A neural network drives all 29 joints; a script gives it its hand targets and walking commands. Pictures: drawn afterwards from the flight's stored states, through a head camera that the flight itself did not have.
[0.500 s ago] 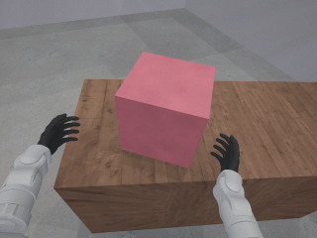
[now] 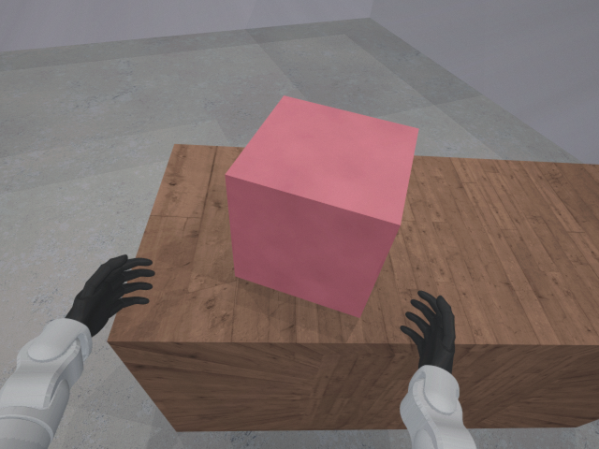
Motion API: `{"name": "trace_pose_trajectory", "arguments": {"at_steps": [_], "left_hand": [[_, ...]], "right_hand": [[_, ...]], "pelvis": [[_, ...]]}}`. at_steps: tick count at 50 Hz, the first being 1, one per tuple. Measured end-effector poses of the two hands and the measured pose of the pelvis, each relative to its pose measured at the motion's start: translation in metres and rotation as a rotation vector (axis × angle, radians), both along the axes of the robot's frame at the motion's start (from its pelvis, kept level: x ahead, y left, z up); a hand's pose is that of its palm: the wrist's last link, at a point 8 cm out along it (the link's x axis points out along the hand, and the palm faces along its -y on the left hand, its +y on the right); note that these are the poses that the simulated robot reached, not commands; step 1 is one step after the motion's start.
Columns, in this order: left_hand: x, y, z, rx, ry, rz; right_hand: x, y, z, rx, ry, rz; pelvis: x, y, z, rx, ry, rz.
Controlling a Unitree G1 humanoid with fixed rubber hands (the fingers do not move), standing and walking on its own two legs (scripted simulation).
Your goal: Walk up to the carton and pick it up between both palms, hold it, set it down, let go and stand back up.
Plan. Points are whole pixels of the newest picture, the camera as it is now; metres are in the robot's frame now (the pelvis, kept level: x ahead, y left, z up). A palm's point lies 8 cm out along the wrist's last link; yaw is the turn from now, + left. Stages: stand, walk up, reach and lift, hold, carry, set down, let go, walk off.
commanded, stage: set down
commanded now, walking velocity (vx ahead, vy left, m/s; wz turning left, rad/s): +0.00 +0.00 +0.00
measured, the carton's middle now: (321, 206) +0.52 -0.04 +0.01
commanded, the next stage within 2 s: let go in 1.74 s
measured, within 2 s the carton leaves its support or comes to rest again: neither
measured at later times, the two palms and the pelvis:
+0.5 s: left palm (86, 347) +0.25 +0.28 +0.00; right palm (422, 380) +0.22 -0.17 -0.03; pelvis +0.03 +0.01 +0.00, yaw +0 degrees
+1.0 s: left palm (112, 372) +0.22 +0.25 -0.03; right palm (440, 387) +0.22 -0.20 -0.04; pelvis +0.04 +0.00 +0.00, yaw +1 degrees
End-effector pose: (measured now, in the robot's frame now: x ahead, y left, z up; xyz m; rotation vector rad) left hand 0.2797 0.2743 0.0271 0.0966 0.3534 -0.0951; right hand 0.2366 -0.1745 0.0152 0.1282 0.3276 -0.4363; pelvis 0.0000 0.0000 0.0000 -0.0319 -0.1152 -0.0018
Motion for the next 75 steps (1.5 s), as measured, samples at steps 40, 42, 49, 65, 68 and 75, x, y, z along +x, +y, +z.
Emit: {"name": "trace_pose_trajectory", "arguments": {"at_steps": [40, 42, 49, 65, 68, 75], "left_hand": [[-0.048, -0.006, -0.051, 0.02, 0.132, 0.071], [-0.05, -0.011, -0.053, 0.023, 0.148, 0.071], [-0.055, -0.025, -0.058, 0.042, 0.196, 0.08], [-0.078, -0.043, -0.063, 0.101, 0.294, 0.153], [-0.083, -0.052, -0.068, 0.096, 0.315, 0.158], [-0.092, -0.072, -0.078, 0.083, 0.346, 0.171]], "right_hand": [[-0.019, -0.01, -0.046, -0.103, 0.1, 0.133], [-0.019, -0.013, -0.048, -0.111, 0.114, 0.147], [-0.019, -0.023, -0.055, -0.123, 0.153, 0.2], [-0.023, -0.045, -0.07, -0.141, 0.217, 0.322], [-0.025, -0.048, -0.072, -0.145, 0.233, 0.344], [-0.027, -0.052, -0.073, -0.158, 0.264, 0.392]], "pelvis": [[0.04, 0.006, -0.001, -0.021, -0.035, 0.006], [0.041, 0.005, -0.001, -0.02, -0.036, 0.007], [0.041, -0.001, 0.001, -0.011, -0.033, 0.013], [0.033, -0.023, 0.003, 0.017, -0.031, 0.035], [0.029, -0.028, 0.003, 0.022, -0.033, 0.039], [0.02, -0.038, 0.002, 0.034, -0.035, 0.044]]}}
